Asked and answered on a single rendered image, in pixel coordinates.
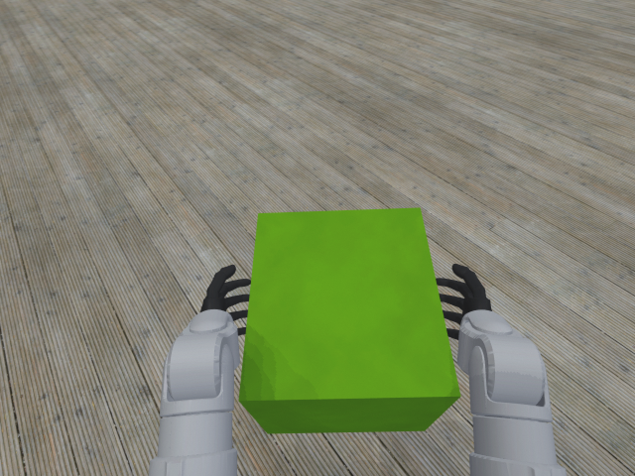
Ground left robot forearm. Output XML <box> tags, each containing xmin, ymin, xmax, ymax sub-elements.
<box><xmin>149</xmin><ymin>309</ymin><xmax>240</xmax><ymax>476</ymax></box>

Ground robot right hand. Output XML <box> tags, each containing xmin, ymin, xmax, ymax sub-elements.
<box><xmin>436</xmin><ymin>264</ymin><xmax>492</xmax><ymax>340</ymax></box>

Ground right robot forearm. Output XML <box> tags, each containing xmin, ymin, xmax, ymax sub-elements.
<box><xmin>457</xmin><ymin>309</ymin><xmax>567</xmax><ymax>476</ymax></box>

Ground carton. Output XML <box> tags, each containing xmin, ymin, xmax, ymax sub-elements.
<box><xmin>239</xmin><ymin>207</ymin><xmax>461</xmax><ymax>433</ymax></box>

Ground robot left hand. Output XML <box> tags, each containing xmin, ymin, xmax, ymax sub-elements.
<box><xmin>200</xmin><ymin>265</ymin><xmax>251</xmax><ymax>336</ymax></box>

